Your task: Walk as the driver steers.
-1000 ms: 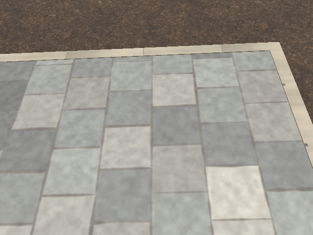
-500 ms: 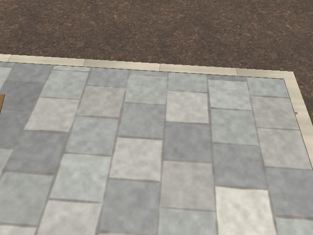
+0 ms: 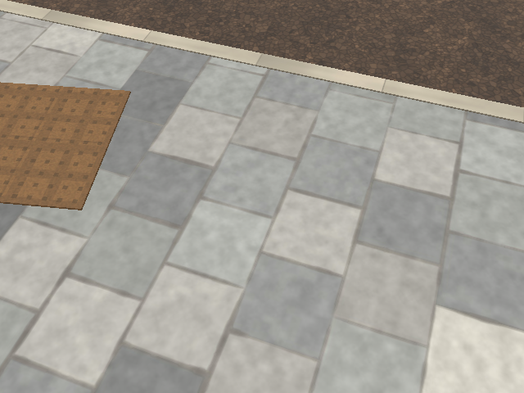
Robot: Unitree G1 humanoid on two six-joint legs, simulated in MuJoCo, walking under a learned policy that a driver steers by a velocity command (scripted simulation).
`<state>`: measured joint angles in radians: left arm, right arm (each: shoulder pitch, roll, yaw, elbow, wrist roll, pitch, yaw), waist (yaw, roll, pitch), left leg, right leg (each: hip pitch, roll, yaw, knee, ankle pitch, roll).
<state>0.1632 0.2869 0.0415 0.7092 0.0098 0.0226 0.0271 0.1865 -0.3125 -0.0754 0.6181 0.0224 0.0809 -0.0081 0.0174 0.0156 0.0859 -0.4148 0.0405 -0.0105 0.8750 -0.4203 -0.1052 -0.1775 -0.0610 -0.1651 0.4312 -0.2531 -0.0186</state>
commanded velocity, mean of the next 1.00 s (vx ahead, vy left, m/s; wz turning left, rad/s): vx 0.27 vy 0.00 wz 0.57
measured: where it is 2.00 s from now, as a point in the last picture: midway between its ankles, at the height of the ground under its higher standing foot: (115, 290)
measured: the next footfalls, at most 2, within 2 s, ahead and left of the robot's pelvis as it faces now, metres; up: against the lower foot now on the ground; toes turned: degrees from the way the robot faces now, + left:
left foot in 0.12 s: +0.03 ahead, +0.14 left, +0.00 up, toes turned +7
right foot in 0.56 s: +0.14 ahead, -0.06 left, +0.00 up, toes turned +23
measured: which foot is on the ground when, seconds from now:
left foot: up 0.00-0.10, down 0.12-0.56, up 0.58-1.00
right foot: down 0.00-0.12, up 0.14-0.54, down 0.56-1.00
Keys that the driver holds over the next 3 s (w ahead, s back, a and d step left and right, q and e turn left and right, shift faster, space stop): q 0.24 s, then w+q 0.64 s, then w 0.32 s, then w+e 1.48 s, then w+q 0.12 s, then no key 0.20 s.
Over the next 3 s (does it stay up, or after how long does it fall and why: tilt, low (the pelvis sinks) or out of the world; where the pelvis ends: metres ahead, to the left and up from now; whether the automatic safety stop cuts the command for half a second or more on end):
stays up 1.19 0.44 -0.01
